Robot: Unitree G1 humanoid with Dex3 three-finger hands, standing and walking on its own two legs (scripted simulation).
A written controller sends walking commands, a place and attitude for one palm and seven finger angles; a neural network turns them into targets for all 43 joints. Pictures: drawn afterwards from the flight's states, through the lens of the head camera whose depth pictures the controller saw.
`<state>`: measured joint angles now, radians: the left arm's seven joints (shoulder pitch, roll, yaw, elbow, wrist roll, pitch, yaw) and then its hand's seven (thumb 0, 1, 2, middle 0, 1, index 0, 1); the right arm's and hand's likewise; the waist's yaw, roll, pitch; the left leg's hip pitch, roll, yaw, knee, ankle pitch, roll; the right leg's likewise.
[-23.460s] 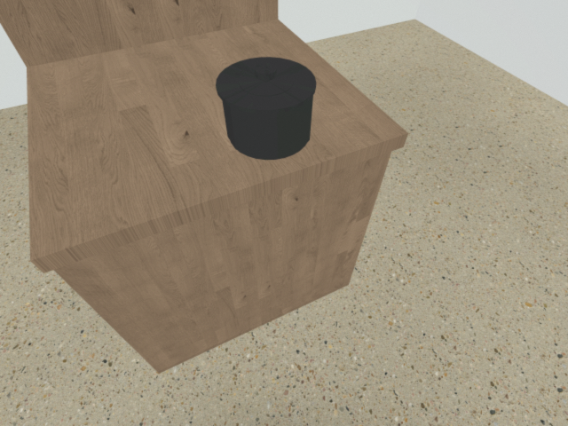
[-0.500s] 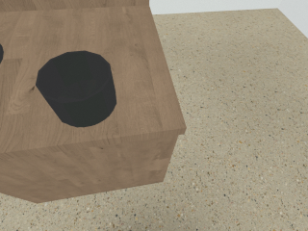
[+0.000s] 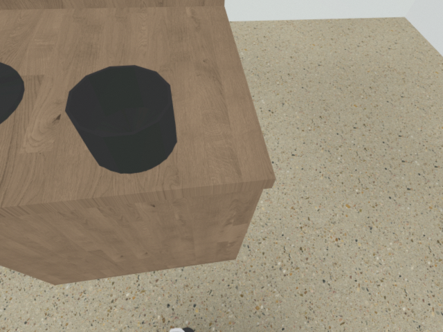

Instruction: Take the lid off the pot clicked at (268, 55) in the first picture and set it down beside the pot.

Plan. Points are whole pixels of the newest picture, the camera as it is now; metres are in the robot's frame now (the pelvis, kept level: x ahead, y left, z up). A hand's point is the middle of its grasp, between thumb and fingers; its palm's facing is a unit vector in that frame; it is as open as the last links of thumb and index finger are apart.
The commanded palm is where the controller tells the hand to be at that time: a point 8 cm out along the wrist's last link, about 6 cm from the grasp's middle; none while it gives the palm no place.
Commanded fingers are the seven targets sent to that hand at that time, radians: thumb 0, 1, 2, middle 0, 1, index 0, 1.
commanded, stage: lower the lid onto the table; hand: left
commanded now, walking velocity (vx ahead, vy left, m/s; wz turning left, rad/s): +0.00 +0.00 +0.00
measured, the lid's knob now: out of the picture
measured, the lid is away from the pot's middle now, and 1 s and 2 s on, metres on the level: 0.24 0.23 0.23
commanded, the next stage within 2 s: open the fingers wide in 1.76 s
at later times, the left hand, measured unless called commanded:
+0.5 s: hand out of the picture +0.45 +0.38 +0.17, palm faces -0.39 -0.28 -0.88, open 6.7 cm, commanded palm +0.48 +0.39 +0.24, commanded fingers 0.00 0.78 0.80 -0.86 -1.11 -0.91 -1.10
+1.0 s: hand out of the picture +0.45 +0.38 +0.14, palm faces -0.42 -0.29 -0.86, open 6.7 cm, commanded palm +0.49 +0.39 +0.21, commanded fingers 0.00 0.78 0.80 -0.86 -1.11 -0.91 -1.10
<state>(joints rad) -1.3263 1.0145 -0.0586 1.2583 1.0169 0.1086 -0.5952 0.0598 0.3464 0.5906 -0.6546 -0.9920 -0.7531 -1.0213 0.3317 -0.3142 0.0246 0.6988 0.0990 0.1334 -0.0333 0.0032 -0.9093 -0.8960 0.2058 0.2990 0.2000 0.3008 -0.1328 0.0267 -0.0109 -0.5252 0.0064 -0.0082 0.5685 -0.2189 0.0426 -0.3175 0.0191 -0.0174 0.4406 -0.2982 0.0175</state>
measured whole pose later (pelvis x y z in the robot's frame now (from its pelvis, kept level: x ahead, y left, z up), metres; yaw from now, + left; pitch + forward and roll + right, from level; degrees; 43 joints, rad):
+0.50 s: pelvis -0.01 +0.01 +0.00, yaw +0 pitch +11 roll -3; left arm -1.30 1.00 -0.06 1.30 1.02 0.05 -0.56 0.06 0.35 0.59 -0.65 -0.99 -0.75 -1.02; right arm 0.37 -0.32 0.03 0.72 0.10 0.13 -0.05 0.00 -0.91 -0.90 0.21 0.30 0.20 0.30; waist -0.15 0.03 -0.02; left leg -0.59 0.01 0.00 0.61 -0.23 0.05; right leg -0.38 0.02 -0.01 0.49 -0.31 0.03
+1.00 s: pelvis +0.00 +0.01 -0.01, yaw -1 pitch +13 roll -4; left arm -1.25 1.01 -0.01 1.31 1.02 0.01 -0.54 0.06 0.35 0.59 -0.65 -0.99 -0.75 -1.02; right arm 0.36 -0.31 0.03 0.70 0.10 0.13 -0.07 0.00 -0.91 -0.90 0.21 0.30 0.20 0.30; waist -0.16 0.03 -0.04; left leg -0.65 0.02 0.00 0.68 -0.26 0.05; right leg -0.45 0.03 -0.01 0.55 -0.34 0.03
